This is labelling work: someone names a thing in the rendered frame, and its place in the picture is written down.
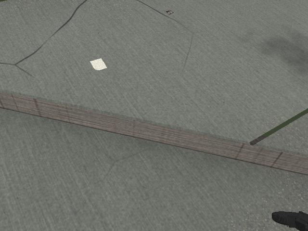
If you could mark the robot right hand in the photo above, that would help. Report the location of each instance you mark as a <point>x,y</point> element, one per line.
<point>292,219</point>

